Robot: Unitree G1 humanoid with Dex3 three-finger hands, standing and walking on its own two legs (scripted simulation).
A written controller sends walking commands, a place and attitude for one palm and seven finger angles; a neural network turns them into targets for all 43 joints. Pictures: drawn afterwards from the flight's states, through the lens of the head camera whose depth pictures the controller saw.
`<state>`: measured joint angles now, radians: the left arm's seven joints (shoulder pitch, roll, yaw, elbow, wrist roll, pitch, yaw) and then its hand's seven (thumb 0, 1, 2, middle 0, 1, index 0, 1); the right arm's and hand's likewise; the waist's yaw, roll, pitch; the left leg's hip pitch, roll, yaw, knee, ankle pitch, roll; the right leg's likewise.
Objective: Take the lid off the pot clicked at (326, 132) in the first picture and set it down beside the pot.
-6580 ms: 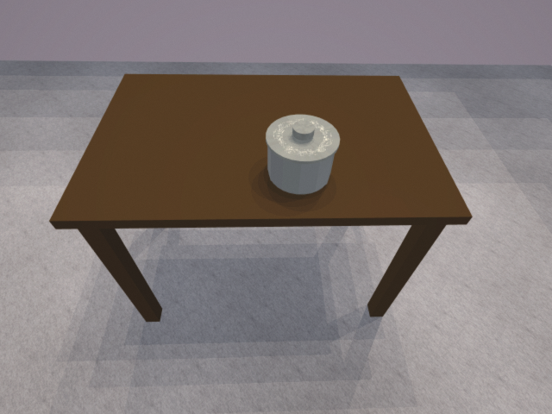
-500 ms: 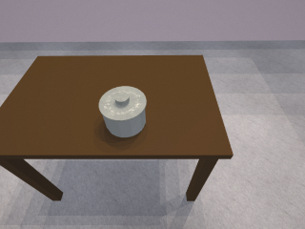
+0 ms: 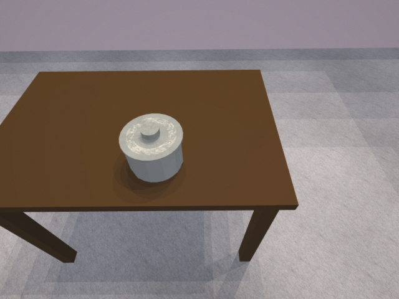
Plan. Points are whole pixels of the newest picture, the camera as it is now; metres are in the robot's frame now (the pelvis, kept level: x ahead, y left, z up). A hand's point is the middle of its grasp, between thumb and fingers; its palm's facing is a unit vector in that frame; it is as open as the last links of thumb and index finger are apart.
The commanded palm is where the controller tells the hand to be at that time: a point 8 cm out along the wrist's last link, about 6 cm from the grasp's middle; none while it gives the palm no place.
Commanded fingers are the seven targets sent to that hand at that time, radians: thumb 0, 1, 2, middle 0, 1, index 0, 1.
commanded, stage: look again from close up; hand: left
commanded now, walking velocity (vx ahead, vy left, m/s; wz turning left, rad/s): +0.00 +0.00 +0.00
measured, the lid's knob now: (150, 130) +0.50 +0.16 +0.01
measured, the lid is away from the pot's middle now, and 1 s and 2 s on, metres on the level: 0.00 0.00 0.00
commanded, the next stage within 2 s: lift the closed hand beside the body in 0.50 s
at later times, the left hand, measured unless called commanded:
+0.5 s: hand out of the picture +0.02 +0.17 -0.17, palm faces +0.01 -0.97 -0.23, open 7.3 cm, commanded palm none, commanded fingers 0.00 0.90 0.90 -0.20 -0.30 -0.20 -0.30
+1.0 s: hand out of the picture +0.12 +0.19 -0.08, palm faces +0.19 -0.95 -0.24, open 4.5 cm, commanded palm +0.08 +0.24 -0.06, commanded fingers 0.00 0.90 0.90 -1.12 -1.31 -1.12 -1.31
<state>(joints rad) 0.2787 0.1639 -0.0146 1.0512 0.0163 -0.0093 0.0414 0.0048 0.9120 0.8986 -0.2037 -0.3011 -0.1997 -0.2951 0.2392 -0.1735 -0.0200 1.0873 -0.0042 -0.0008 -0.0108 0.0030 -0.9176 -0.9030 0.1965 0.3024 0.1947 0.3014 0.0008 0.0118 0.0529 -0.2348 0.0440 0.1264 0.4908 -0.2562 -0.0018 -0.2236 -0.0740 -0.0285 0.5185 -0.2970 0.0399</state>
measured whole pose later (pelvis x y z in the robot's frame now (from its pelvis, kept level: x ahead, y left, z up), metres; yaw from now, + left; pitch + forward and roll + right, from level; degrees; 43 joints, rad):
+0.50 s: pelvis +0.01 -0.01 +0.00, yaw +0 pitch +0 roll +1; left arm 0.27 0.16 -0.01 1.07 0.01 -0.02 0.04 0.01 0.92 0.90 -0.20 -0.30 -0.20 -0.29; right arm 0.27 -0.16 -0.01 1.12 0.00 0.00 -0.02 0.00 -0.92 -0.90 0.20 0.30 0.19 0.30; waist 0.00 0.01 0.04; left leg -0.20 0.06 0.12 0.45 -0.24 -0.02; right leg -0.20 -0.06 -0.04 0.49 -0.29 0.03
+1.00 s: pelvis -0.02 -0.02 +0.00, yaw +3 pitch +0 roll +0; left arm 0.43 0.20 0.03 0.26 0.00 0.00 0.07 0.01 0.91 0.90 -0.71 -0.86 -0.71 -0.85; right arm 0.08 -0.27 -0.02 0.57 0.03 -0.15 -0.06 0.01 -0.91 -0.90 0.19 0.30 0.19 0.30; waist 0.03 -0.01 0.01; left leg -0.31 0.06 0.05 0.55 -0.24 -0.02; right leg -0.26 -0.06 -0.10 0.55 -0.30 0.01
